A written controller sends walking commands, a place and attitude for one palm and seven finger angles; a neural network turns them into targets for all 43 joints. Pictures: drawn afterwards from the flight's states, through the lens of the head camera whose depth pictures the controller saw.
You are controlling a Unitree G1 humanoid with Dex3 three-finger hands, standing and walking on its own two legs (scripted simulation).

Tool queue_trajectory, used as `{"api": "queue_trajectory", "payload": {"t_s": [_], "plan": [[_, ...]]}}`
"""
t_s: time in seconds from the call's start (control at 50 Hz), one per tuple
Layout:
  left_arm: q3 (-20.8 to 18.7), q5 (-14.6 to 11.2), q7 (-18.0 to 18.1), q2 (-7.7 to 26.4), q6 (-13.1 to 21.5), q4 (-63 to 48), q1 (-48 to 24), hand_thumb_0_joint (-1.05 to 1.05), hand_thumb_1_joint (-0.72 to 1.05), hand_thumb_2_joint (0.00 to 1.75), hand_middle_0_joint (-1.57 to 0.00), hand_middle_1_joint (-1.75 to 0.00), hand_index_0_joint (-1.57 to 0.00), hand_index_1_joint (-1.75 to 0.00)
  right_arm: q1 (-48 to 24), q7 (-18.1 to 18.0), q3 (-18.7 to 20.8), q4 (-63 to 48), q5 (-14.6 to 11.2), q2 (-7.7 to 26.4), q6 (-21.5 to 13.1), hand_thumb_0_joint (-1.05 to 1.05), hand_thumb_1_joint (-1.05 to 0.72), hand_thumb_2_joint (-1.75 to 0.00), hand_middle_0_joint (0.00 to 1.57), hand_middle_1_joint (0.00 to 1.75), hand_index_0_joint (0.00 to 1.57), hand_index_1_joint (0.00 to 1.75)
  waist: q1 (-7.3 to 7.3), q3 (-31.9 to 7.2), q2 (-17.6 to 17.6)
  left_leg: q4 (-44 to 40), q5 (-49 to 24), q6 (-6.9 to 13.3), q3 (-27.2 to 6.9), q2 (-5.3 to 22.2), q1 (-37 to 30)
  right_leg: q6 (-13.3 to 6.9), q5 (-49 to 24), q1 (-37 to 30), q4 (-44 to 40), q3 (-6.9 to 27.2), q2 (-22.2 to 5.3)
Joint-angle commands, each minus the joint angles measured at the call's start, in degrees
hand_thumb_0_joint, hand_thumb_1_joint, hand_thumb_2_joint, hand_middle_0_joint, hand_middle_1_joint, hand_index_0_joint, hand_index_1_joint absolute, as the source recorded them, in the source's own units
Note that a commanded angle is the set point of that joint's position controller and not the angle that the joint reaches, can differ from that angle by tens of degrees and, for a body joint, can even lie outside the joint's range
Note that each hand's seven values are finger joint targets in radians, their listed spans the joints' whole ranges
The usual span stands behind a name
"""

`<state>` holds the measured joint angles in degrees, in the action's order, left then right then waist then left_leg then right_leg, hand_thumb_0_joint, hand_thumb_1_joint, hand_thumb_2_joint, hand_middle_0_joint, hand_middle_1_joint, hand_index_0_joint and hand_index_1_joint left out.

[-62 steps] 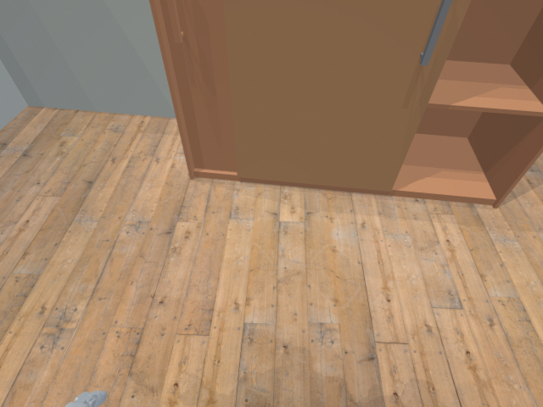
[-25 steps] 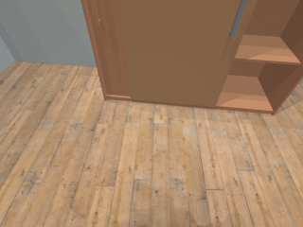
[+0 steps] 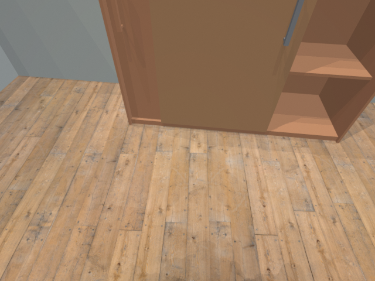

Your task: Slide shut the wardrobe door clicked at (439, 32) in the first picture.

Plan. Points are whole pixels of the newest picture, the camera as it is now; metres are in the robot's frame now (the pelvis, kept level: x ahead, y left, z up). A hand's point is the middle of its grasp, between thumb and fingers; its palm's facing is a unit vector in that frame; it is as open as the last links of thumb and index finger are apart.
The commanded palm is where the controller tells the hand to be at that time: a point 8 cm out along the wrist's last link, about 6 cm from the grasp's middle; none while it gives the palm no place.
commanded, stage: look at it before walking up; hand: left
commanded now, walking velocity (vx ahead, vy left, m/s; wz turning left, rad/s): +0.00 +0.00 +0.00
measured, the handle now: (295, 11) +1.24 -0.44 +0.11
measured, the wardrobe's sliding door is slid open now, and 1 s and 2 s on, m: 0.53 0.53 0.53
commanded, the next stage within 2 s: walk to a spot facing it in 0.20 s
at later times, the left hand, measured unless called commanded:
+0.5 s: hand out of the picture +0.08 +0.24 -0.16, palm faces -0.06 -0.94 -0.33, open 7.3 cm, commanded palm none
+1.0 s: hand out of the picture +0.05 +0.20 -0.18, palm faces -0.22 -0.94 -0.24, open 7.3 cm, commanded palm none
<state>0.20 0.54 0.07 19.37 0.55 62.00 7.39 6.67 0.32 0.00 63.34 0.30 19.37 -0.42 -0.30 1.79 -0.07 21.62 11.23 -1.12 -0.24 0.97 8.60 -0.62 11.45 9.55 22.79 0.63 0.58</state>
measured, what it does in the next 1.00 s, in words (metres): lifts its left foot, turning right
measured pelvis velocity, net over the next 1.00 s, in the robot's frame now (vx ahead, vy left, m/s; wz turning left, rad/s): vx -0.04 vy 0.01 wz -0.29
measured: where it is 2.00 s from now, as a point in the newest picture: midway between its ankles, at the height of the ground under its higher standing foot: outside the picture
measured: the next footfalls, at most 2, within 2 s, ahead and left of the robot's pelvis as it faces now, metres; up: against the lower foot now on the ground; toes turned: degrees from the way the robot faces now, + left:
left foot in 1.04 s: +0.00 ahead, +0.13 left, +0.00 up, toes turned -21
right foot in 1.44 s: -0.01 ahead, -0.20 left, +0.00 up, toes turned -42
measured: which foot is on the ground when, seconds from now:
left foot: down 0.00-0.74, up 0.76-1.00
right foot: down 0.00-1.00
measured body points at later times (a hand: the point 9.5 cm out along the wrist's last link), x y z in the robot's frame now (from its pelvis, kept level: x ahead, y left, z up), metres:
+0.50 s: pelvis +0.00 +0.00 -0.01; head +0.01 +0.00 +0.44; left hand +0.08 +0.28 -0.14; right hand +0.07 -0.29 -0.14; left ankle +0.01 +0.13 -0.74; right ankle +0.01 -0.11 -0.74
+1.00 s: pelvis -0.04 +0.01 -0.01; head +0.00 +0.00 +0.43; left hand +0.06 +0.24 -0.16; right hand +0.02 -0.27 -0.14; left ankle -0.03 +0.15 -0.73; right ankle +0.01 -0.11 -0.74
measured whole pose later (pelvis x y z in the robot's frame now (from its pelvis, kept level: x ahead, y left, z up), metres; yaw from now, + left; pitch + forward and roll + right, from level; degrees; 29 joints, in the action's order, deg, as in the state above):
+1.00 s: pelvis -0.04 +0.01 -0.01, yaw -17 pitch +2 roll +2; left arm -3.3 1.4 0.2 12.7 -3.2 51.6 15.0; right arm 5.2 -1.1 3.4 50.3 -0.5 12.4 1.7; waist 2.1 3.9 -2.8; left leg 39.8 24.5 -1.1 -1.8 -1.9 18.4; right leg -0.3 7.0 23.7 29.6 15.0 6.8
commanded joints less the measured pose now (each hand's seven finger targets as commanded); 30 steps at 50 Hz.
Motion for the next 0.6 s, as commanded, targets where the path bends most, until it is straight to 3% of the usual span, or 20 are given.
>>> {"api": "queue_trajectory", "payload": {"t_s": [0.0,0.18,0.32,0.38,0.4,0.52,0.58], "plan": [[-2.3,0.1,0.6,12.3,1.2,-3.7,-2.3,0.00,0.90,0.90,-0.20,-0.30,-0.20,-0.30,-2.6,-1.0,2.1,-3.4,0.2,12.0,-1.6,0.00,-0.90,-0.90,0.20,0.30,0.20,0.30,0.14,-4.1,0.3,-3.5,-5.8,2.4,-4.9,5.8,-1.3,-1.3,-5.9,-0.7,-4.3,6.3,-7.3],[-2.2,0.0,0.5,12.4,1.1,-3.5,-2.2,0.00,0.90,0.90,-0.20,-0.30,-0.20,-0.30,-2.8,-1.0,2.1,-3.2,0.2,12.1,-1.5,0.00,-0.90,-0.90,0.20,0.30,0.20,0.30,0.10,-3.5,0.6,-3.8,-5.0,2.2,-4.7,5.8,-1.6,-1.3,-5.4,-0.3,-4.9,6.6,-7.2],[-2.5,0.1,0.5,12.3,0.9,-3.9,-2.3,0.00,0.90,0.90,-0.20,-0.30,-0.20,-0.30,-2.4,-1.3,2.3,-3.3,0.3,12.0,-1.5,0.00,-0.90,-0.90,0.20,0.30,0.20,0.30,0.04,-3.1,0.3,-2.7,-6.2,2.0,-3.4,6.2,-2.6,-1.6,-8.9,0.7,-4.0,7.4,-6.8],[-1.9,0.1,0.8,6.2,-1.0,-4.4,1.4,0.00,0.90,0.90,-0.20,-0.30,-0.20,-0.30,1.8,-1.6,1.6,-3.8,0.3,5.2,-0.3,0.00,-0.90,-0.90,0.20,0.30,0.20,0.30,-0.26,-3.8,-0.4,1.1,-6.6,1.0,-0.3,6.6,-2.1,-1.0,-13.4,2.6,-0.2,8.4,-6.6],[-2.1,0.2,0.8,6.2,-1.5,-5.1,2.2,0.00,0.90,0.90,-0.20,-0.30,-0.20,-0.30,2.4,-1.8,1.9,-4.6,0.3,5.0,0.1,0.00,-0.90,-0.90,0.20,0.30,0.20,0.30,-0.25,-3.0,-0.9,2.1,-5.9,0.9,0.2,6.7,-1.8,-1.1,-13.7,4.1,0.8,9.0,-6.3],[-3.5,0.6,0.1,5.4,-2.6,-10.0,3.8,0.00,0.90,0.90,-0.20,-0.30,-0.20,-0.30,2.6,-2.1,4.0,-9.6,0.4,5.9,0.9,0.00,-0.90,-0.90,0.20,0.30,0.20,0.30,-0.25,-2.5,1.9,4.4,0.9,2.5,-0.4,9.9,1.0,-1.0,-9.2,11.6,8.8,9.7,-3.1],[-3.9,0.7,-0.3,4.3,-2.7,-11.6,5.3,0.00,0.90,0.90,-0.20,-0.30,-0.20,-0.30,1.5,-2.0,4.8,-11.5,0.4,6.0,0.9,0.00,-0.90,-0.90,0.20,0.30,0.20,0.30,0.56,-2.8,4.3,4.5,4.6,3.6,-1.3,12.4,3.8,-0.7,-6.0,12.8,14.0,8.4,-1.2]]}}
